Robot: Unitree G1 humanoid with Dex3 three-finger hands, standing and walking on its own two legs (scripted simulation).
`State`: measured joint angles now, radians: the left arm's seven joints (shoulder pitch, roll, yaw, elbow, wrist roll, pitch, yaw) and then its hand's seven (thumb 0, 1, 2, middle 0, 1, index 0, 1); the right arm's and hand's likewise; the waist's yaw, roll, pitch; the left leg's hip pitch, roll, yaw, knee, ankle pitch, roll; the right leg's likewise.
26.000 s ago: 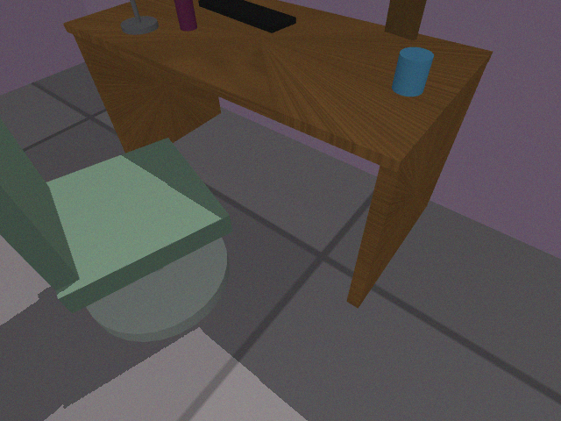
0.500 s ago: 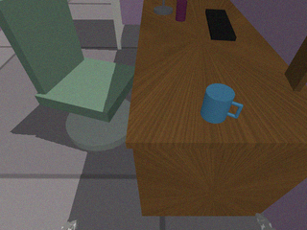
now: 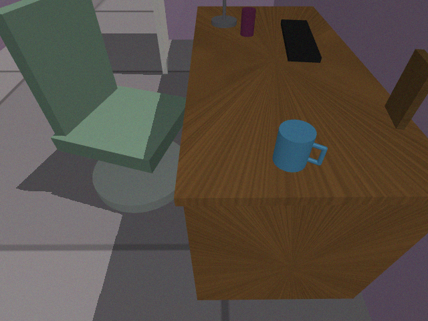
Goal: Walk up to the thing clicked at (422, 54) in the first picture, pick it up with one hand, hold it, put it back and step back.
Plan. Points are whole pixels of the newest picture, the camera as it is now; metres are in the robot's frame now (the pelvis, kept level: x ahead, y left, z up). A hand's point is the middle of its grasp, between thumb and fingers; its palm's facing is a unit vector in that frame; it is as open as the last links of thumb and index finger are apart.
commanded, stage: home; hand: right
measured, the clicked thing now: (299, 148) +0.53 -0.19 +0.02
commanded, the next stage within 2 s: stand in 1.16 s
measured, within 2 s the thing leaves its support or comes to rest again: neither
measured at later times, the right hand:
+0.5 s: hand out of the picture +0.08 -0.26 -0.15, palm faces -0.04 +0.93 -0.36, open 17.5 cm
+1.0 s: hand out of the picture +0.08 -0.25 -0.15, palm faces -0.03 +0.94 -0.35, open 17.4 cm
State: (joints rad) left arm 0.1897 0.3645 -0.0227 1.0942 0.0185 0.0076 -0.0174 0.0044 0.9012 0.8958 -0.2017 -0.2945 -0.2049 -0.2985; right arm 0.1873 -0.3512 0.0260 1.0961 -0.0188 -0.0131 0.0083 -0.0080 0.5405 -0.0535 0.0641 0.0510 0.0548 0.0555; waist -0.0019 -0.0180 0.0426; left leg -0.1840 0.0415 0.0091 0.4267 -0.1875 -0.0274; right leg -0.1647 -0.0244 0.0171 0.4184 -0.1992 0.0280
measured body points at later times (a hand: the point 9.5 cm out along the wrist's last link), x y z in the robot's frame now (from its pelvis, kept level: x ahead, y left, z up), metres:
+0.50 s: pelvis +0.00 +0.00 +0.00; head +0.00 +0.01 +0.45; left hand +0.07 +0.30 -0.14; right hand +0.08 -0.30 -0.12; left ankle +0.03 +0.14 -0.74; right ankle +0.02 -0.14 -0.74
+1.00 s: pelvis +0.02 +0.00 +0.00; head +0.02 +0.01 +0.45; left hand +0.08 +0.30 -0.13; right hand +0.08 -0.30 -0.13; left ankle +0.03 +0.14 -0.74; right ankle +0.02 -0.14 -0.74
